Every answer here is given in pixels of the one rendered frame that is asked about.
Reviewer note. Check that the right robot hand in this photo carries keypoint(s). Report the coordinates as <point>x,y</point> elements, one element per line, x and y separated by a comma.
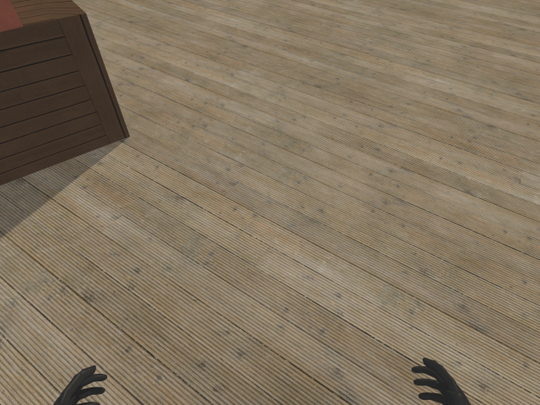
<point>452,394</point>

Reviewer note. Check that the carton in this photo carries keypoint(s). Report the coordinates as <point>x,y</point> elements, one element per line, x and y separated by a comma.
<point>8,17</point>

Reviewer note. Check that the pedestal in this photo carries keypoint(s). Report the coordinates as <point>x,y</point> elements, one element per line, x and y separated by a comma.
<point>56,98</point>

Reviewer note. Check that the left robot hand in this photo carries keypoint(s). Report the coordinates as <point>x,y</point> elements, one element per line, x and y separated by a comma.
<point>73,393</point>

